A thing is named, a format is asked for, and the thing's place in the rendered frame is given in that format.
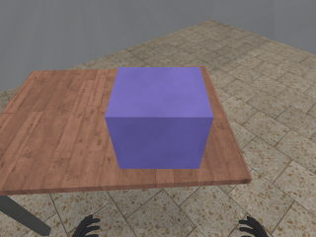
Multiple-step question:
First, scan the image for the table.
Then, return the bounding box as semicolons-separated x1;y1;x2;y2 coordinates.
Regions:
0;66;253;236

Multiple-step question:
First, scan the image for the right robot hand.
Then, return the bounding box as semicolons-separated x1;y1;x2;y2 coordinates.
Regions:
238;216;269;237

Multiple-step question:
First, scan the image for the carton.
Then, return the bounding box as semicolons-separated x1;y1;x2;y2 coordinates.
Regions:
105;67;214;169

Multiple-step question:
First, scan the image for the left robot hand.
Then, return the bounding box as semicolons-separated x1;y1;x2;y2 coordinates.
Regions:
72;214;101;237

